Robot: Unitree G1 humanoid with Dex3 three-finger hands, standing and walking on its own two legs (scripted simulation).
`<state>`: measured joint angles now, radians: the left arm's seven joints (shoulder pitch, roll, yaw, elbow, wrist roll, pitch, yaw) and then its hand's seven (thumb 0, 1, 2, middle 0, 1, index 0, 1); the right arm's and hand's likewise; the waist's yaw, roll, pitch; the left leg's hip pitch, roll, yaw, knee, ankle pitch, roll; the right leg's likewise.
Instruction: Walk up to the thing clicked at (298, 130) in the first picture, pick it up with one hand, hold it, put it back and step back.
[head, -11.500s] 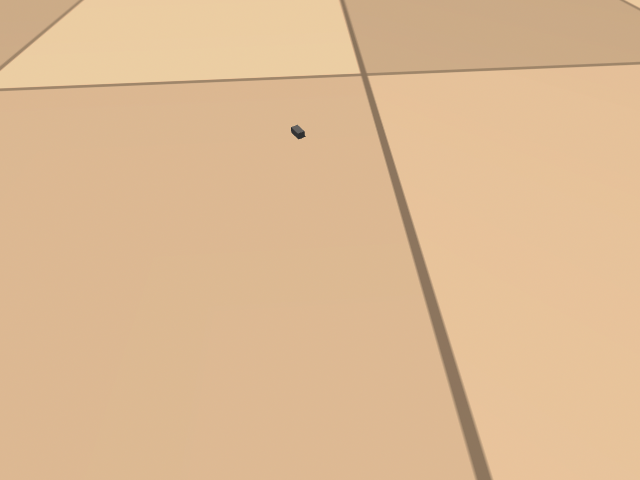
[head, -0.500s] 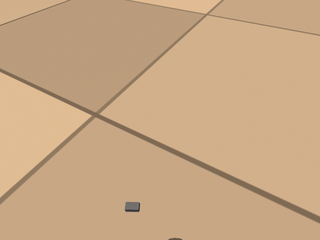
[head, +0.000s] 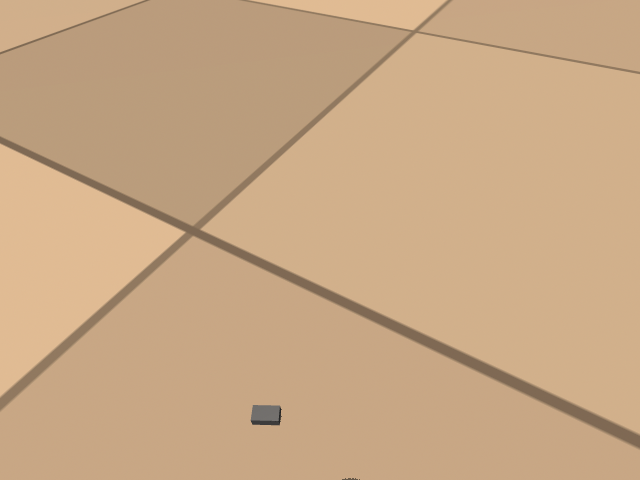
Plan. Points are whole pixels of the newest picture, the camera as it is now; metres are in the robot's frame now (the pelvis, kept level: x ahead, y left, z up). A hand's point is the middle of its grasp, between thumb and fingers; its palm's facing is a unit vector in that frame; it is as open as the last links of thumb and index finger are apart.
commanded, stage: stand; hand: left
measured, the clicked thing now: (266, 415) +0.48 +0.20 -0.77
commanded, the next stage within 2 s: walk up in 0.52 s
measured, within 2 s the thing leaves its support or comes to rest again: neither
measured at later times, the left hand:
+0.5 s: hand out of the picture +0.07 +0.25 -0.16, palm faces -0.03 -0.94 -0.34, open 7.4 cm
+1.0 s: hand out of the picture +0.09 +0.26 -0.16, palm faces -0.02 -0.93 -0.37, open 7.4 cm
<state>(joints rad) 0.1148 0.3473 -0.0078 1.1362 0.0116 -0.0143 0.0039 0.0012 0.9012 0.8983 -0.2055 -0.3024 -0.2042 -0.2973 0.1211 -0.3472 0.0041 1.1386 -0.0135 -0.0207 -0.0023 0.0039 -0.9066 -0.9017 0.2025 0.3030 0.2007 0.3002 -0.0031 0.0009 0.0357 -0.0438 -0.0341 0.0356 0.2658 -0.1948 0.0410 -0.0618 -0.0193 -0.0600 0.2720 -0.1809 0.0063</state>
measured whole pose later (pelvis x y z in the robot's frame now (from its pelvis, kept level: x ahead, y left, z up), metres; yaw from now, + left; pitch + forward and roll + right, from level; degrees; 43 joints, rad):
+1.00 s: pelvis +0.02 +0.00 -0.01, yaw -1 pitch -3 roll +0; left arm 0.17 0.37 0.02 1.05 0.01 -0.01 0.00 0.00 0.90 0.90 -0.21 -0.30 -0.20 -0.30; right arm 0.16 -0.35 -0.04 1.03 -0.02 -0.01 0.01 0.01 -0.91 -0.90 0.20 0.30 0.20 0.30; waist 0.02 0.00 0.06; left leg -0.06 -0.02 0.06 0.43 -0.32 0.04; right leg -0.09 -0.01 -0.04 0.44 -0.30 -0.01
